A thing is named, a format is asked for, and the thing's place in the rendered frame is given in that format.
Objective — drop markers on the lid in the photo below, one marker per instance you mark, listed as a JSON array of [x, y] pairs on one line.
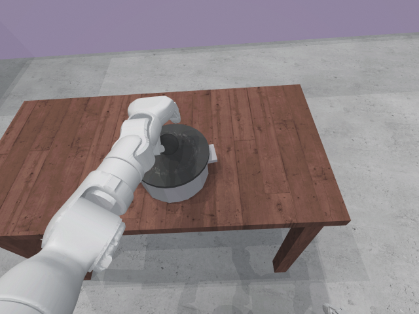
[[182, 167]]

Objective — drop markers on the left robot upper arm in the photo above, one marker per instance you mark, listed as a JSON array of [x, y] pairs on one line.
[[50, 281]]

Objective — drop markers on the robot left hand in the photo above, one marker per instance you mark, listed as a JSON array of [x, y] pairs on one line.
[[161, 106]]

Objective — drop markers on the left robot forearm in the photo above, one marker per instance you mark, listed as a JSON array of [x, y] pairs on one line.
[[113, 184]]

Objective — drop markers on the knob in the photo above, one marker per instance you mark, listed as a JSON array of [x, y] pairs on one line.
[[170, 143]]

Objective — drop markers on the table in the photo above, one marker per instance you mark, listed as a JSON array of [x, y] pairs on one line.
[[271, 171]]

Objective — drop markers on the pot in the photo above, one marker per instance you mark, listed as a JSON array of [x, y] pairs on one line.
[[185, 191]]

